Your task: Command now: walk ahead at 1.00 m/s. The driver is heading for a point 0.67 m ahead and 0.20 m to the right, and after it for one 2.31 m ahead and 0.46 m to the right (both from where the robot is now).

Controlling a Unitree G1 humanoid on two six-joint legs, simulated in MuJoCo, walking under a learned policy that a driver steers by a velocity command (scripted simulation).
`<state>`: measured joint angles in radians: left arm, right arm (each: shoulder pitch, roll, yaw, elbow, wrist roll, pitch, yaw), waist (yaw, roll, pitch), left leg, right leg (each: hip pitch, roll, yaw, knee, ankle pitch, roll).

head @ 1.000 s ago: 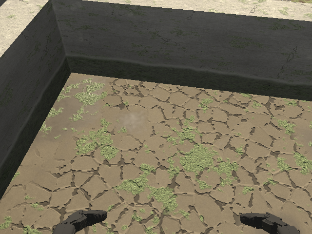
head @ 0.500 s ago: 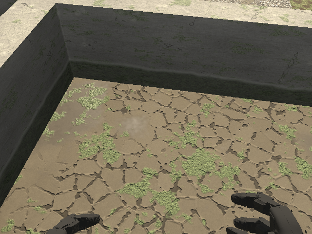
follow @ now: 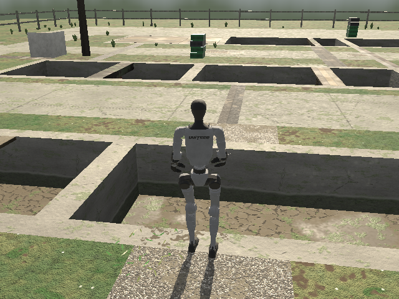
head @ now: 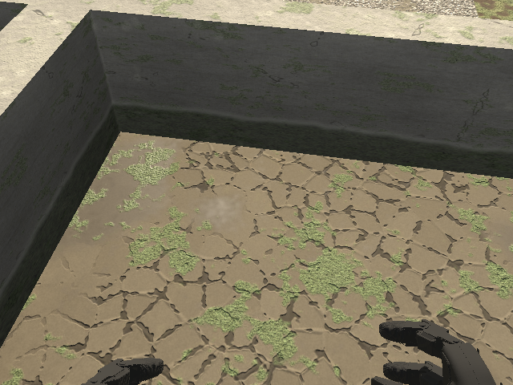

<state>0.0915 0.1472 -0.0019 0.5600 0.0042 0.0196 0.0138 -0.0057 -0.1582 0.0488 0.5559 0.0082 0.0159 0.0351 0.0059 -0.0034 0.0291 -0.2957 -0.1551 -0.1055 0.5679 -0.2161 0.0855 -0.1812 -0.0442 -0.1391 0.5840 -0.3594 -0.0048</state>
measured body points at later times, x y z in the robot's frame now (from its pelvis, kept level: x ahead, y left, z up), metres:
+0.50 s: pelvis +0.00 +0.00 +0.00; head +0.00 +0.01 +0.45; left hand +0.22 +0.20 -0.07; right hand +0.24 -0.18 -0.05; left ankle +0.05 +0.06 -0.73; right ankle -0.03 -0.11 -0.73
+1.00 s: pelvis +0.02 -0.01 +0.01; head +0.01 +0.00 +0.46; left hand +0.16 +0.22 -0.10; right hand +0.20 -0.20 -0.08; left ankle +0.05 +0.06 -0.73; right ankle -0.03 -0.11 -0.73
